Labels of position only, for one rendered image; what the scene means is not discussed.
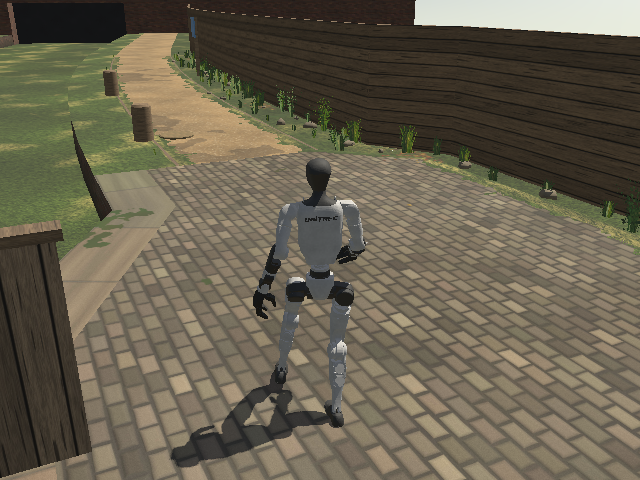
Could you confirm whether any robot right forearm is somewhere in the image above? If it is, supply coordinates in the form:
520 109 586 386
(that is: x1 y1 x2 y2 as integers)
348 238 366 257

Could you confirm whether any left robot shin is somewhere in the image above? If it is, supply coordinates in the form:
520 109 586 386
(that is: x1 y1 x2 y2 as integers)
278 312 295 371

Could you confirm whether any robot left forearm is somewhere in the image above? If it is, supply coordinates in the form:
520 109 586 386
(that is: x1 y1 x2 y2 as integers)
257 244 281 294

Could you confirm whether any robot left hand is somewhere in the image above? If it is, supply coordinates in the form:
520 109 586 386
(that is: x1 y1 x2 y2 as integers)
253 290 276 319

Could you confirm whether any left robot foot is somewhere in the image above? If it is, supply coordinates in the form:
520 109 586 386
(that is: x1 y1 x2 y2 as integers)
274 361 288 384

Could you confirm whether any left robot upper arm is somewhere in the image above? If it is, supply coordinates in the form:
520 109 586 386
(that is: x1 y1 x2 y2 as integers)
273 202 299 260

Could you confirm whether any right robot upper arm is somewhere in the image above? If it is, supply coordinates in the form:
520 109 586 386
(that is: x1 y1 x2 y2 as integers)
339 200 365 251

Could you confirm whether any robot right hand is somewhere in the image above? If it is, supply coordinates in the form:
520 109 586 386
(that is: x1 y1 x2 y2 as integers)
336 244 359 264

